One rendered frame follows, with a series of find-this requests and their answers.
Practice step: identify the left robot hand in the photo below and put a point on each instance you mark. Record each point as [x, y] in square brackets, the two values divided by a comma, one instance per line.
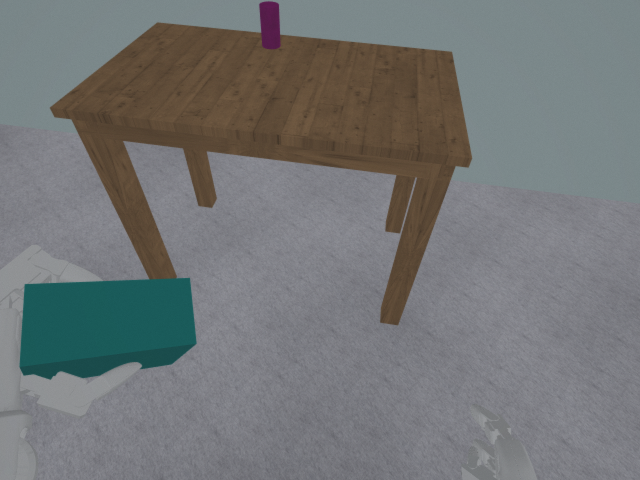
[64, 393]

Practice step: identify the table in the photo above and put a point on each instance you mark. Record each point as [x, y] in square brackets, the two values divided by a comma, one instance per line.
[360, 106]

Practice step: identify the sponge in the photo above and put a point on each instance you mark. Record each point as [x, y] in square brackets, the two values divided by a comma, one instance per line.
[88, 328]

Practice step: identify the right robot hand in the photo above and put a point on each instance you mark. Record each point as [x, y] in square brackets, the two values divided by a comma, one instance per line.
[508, 460]

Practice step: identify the left robot forearm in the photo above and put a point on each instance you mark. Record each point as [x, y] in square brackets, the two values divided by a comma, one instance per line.
[18, 458]

